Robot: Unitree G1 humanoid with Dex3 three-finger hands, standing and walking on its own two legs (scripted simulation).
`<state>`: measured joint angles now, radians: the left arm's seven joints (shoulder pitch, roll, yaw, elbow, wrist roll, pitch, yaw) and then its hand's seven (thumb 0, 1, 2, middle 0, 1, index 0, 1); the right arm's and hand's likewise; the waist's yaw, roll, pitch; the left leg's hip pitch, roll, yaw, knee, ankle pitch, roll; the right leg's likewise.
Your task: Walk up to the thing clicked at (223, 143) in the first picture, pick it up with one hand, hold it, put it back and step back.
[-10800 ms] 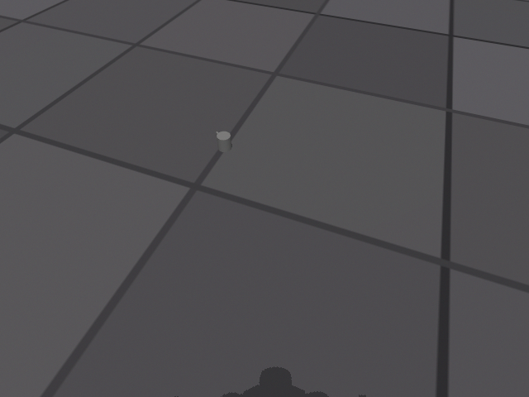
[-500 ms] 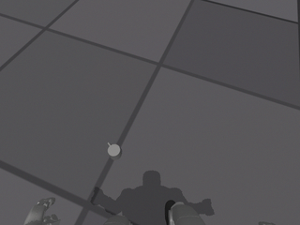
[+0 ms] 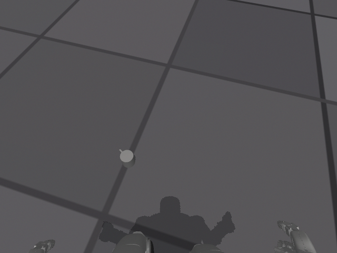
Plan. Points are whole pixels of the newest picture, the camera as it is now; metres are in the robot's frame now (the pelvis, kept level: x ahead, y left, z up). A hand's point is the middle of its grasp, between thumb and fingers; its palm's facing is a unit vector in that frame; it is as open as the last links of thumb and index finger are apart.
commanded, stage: walk up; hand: left
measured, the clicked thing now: (126, 157) +0.63 +0.26 -0.71
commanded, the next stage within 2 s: stand in 1.78 s
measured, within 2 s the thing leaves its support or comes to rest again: neither
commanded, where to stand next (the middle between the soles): +0.25 -0.02 m, yaw +4 degrees
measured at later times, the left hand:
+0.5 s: hand out of the picture -0.05 +0.23 -0.15, palm faces +0.10 -0.95 -0.29, open 7.4 cm
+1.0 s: hand out of the picture -0.11 +0.24 -0.14, palm faces +0.10 -0.92 -0.39, open 7.4 cm
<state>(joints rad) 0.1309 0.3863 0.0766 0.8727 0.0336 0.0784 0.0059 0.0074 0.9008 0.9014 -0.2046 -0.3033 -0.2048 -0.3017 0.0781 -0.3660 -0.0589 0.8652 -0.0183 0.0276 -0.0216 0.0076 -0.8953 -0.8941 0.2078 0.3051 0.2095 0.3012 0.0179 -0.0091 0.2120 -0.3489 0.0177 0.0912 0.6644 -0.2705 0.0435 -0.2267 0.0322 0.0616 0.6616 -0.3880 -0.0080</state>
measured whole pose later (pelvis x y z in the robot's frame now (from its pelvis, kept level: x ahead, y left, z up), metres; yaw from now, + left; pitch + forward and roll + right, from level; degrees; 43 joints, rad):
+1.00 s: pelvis -0.15 -0.04 +0.00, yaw +4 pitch -4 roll +1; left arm 0.22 0.40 0.05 0.94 0.02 0.00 -0.01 0.01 0.90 0.90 -0.21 -0.30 -0.21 -0.30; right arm 0.21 -0.36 -0.07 0.96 -0.03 -0.01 0.03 0.01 -0.90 -0.89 0.20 0.30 0.20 0.30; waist 0.03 -0.03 0.09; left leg -0.27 -0.01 0.02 0.60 -0.25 0.00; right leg -0.20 -0.07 0.06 0.67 -0.39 0.02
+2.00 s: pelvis -0.12 -0.05 +0.03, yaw +4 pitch -3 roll +0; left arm 0.09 0.34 0.00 1.13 0.01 -0.01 -0.01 0.01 0.90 0.90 -0.21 -0.30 -0.21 -0.30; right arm 0.05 -0.34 -0.02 1.11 -0.01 -0.02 0.01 0.01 -0.90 -0.89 0.20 0.30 0.21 0.30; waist 0.01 0.00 0.08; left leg -0.11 0.02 0.00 0.34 -0.17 -0.01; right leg -0.10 -0.02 -0.01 0.34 -0.19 0.02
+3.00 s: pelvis -0.09 -0.03 +0.02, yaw +5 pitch -2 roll -2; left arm 0.24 0.38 0.06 1.02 0.04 -0.04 -0.04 0.00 0.90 0.90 -0.21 -0.30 -0.21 -0.30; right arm 0.19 -0.42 -0.08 1.05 -0.04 -0.01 0.06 0.01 -0.90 -0.89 0.20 0.30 0.20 0.30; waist 0.03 0.03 0.06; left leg -0.32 0.05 0.00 0.69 -0.44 0.02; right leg -0.07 -0.01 -0.02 0.36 -0.26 0.00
